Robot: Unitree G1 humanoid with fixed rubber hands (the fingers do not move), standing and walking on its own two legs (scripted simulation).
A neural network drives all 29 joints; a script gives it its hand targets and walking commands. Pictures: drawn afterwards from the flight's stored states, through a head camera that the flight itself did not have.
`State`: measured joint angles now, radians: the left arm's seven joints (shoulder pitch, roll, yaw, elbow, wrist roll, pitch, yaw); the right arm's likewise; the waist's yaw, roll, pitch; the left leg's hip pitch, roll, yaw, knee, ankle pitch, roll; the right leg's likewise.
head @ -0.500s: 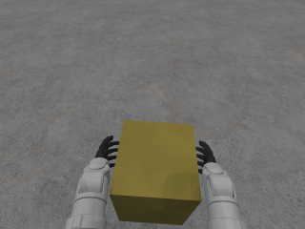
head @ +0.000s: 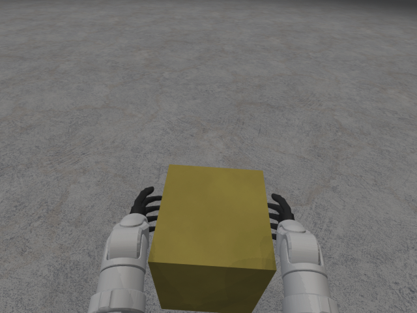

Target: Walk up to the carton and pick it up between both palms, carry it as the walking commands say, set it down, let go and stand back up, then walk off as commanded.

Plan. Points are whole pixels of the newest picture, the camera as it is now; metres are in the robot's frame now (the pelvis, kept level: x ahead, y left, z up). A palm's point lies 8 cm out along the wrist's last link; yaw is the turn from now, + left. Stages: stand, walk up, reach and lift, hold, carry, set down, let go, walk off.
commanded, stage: reach and lift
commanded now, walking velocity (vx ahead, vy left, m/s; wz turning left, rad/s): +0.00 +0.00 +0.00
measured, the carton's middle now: (210, 241) +0.30 +0.00 -0.02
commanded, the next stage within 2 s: hold in 0.60 s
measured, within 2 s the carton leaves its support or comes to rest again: neither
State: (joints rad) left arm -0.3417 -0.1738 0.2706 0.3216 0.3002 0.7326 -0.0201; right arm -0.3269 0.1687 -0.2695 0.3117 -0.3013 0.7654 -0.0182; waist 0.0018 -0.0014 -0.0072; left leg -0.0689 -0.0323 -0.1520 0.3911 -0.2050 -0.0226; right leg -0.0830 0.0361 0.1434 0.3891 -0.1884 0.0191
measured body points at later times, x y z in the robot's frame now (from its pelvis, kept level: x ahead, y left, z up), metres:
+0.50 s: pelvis +0.01 +0.00 +0.00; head -0.03 +0.00 +0.45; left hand +0.31 +0.15 +0.04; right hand +0.31 -0.15 +0.04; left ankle +0.02 +0.14 -0.74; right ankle +0.03 -0.13 -0.74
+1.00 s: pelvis +0.00 +0.00 +0.00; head -0.05 +0.00 +0.45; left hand +0.30 +0.15 +0.05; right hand +0.30 -0.15 +0.04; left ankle +0.02 +0.14 -0.74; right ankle +0.03 -0.13 -0.74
